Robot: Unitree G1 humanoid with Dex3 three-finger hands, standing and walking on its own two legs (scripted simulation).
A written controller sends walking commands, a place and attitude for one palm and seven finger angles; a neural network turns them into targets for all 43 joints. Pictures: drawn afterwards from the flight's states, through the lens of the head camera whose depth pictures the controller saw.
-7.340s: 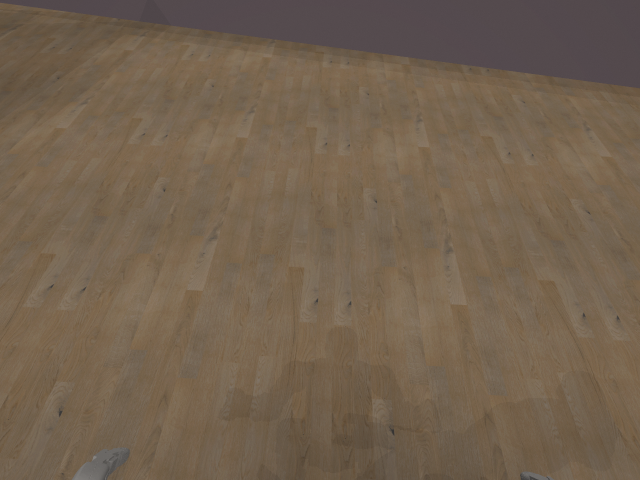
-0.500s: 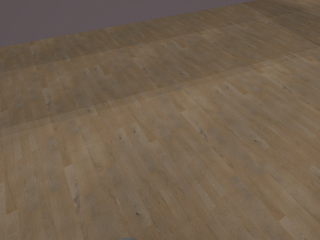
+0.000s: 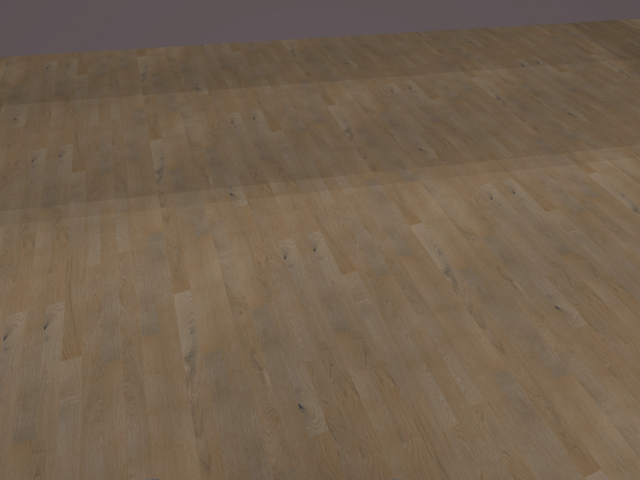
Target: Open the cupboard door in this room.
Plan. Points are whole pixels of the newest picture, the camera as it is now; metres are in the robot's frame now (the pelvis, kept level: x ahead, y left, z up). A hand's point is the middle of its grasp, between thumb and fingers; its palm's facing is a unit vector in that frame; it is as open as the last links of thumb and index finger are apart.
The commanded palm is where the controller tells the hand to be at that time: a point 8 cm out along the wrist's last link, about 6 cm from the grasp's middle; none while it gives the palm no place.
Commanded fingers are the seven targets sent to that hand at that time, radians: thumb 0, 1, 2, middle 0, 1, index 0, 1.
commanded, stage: turn or walk to find it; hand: left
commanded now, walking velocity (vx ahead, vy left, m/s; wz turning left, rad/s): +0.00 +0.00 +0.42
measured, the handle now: out of the picture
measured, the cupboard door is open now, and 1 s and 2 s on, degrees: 0 0 0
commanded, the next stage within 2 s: none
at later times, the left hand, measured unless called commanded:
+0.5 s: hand out of the picture -0.04 +0.17 -0.16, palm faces +0.28 -0.93 -0.25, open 7.4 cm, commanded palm none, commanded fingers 0.00 0.90 0.90 -0.20 -0.30 -0.20 -0.30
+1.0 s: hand out of the picture -0.07 +0.22 -0.16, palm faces +0.44 -0.86 -0.26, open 7.4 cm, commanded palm none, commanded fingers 0.00 0.90 0.90 -0.20 -0.30 -0.20 -0.30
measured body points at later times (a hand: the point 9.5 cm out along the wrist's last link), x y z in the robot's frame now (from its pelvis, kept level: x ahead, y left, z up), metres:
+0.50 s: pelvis -0.04 -0.03 +0.00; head -0.01 -0.03 +0.45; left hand -0.05 +0.22 -0.14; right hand +0.06 -0.28 -0.16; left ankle -0.10 +0.11 -0.69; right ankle +0.00 -0.13 -0.74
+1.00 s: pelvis -0.08 -0.01 +0.00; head -0.05 +0.00 +0.45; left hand -0.10 +0.27 -0.14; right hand +0.08 -0.20 -0.15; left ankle -0.10 +0.09 -0.74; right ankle -0.03 -0.14 -0.70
